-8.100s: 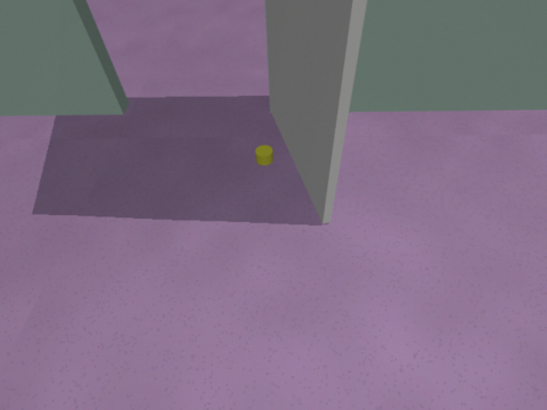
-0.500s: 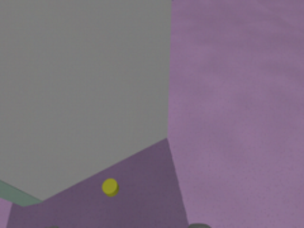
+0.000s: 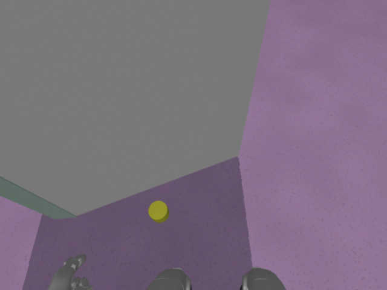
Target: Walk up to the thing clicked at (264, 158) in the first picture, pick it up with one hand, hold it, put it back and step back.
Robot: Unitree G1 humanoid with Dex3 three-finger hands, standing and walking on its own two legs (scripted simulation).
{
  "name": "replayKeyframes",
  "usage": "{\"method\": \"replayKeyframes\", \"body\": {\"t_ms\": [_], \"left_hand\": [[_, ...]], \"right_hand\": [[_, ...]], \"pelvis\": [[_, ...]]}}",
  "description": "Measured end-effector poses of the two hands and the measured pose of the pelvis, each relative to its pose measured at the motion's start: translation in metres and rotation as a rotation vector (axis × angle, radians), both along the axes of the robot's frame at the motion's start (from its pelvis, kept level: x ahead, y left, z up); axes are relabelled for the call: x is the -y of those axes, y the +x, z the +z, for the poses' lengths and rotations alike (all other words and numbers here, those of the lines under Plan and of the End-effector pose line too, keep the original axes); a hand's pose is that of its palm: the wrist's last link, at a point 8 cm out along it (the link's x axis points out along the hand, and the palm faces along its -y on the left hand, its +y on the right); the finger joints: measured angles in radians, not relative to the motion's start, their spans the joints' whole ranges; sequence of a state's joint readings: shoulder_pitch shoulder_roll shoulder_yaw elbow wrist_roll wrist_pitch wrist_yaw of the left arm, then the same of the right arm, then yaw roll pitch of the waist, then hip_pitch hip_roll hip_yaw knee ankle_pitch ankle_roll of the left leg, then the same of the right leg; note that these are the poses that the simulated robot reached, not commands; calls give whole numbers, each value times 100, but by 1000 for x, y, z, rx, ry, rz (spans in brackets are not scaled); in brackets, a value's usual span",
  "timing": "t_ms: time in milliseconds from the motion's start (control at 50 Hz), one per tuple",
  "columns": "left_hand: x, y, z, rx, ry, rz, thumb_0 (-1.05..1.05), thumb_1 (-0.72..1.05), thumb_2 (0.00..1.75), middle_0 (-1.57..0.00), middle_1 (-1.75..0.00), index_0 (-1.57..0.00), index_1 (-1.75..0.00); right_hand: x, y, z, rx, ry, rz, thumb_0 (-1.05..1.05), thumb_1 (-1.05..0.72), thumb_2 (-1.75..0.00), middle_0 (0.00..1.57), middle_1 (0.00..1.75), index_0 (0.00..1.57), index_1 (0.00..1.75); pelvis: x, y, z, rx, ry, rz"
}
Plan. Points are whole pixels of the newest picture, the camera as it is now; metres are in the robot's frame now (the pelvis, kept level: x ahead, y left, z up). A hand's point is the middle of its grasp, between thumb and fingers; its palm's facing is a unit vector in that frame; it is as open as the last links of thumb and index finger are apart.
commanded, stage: walk up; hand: left
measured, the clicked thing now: (159, 211) +0.44 +0.26 -0.72
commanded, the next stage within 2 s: stand in 0.70 s
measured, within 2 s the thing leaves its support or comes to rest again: neither
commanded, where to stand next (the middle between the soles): +0.10 +0.01 m, yaw -1 degrees
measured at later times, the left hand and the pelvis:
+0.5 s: hand out of the picture +0.07 +0.27 -0.13, palm faces +0.00 -0.94 -0.34, open 7.4 cm; pelvis -0.02 +0.01 +0.02, yaw -1 degrees
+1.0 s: hand out of the picture +0.06 +0.25 -0.13, palm faces -0.03 -0.94 -0.33, open 7.4 cm; pelvis -0.01 +0.00 +0.03, yaw -1 degrees
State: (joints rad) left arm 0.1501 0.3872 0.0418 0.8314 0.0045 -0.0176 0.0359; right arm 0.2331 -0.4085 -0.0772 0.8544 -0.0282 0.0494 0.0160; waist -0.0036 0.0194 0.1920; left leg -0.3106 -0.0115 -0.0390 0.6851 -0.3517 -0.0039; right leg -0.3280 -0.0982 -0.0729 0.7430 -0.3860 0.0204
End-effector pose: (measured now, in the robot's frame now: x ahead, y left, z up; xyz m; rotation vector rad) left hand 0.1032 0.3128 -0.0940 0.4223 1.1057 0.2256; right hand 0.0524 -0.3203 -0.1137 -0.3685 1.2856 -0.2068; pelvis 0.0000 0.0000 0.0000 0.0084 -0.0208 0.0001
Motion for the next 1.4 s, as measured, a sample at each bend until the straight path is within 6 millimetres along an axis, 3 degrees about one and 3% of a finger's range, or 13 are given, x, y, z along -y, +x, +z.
{"method": "replayKeyframes", "body": {"t_ms": [60,160,320,500,860,1080,1400], "left_hand": [[-9,-2,-13,-20,-24,22,0,90,89,-20,-30,-20,-30],[-12,-10,-17,-43,-70,42,0,91,89,-20,-30,-20,-30],[-7,-31,-15,-48,-77,44,0,91,89,-20,-30,-20,-30],[-4,-46,-2,-47,-102,51,0,91,89,-20,-30,-20,-30],[13,-58,3,-123,-122,53,0,91,89,-20,-30,-20,-30],[15,-43,7,-122,-106,44,0,91,89,-20,-30,-20,-30],[17,-19,10,-87,-106,41,0,91,89,-20,-30,-20,-30]], "right_hand": [[-12,14,9,40,-20,27,1,-91,-89,21,30,20,30],[-29,34,25,115,-25,50,1,-91,-89,21,30,20,30],[-38,55,20,221,8,49,1,-90,-89,21,30,20,30],[-46,37,24,196,52,59,1,-90,-89,21,30,20,30],[-26,-5,26,68,41,-17,1,-91,-89,21,30,20,30],[-25,-1,23,45,53,-26,1,-91,-89,21,30,20,30],[-24,22,27,71,46,-19,1,-91,-89,21,30,20,30]], "pelvis": [[-10,-3,0,11,17,-4],[-16,-2,7,2,-13,7],[-17,-6,5,39,-48,-6],[-14,-17,18,42,-17,-14],[-6,-18,31,25,-9,-13],[-2,-10,33,12,-9,-13],[-1,2,34,10,-8,-13]]}}
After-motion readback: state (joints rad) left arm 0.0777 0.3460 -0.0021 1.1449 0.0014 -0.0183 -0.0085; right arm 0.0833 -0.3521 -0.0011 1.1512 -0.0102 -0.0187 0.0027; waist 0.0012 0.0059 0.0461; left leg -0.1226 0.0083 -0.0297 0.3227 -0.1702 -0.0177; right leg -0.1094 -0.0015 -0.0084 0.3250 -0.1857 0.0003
